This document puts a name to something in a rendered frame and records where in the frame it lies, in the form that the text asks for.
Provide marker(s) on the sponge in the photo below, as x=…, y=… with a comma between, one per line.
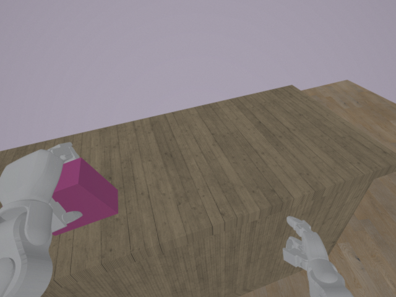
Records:
x=81, y=188

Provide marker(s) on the table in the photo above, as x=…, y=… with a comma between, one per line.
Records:
x=204, y=193

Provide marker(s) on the left robot forearm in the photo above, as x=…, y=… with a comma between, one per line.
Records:
x=25, y=237

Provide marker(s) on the right robot hand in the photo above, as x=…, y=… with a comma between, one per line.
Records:
x=299, y=253

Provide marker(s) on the left robot hand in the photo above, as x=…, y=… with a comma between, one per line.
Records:
x=35, y=177

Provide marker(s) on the right robot forearm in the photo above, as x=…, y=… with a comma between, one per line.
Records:
x=325, y=281

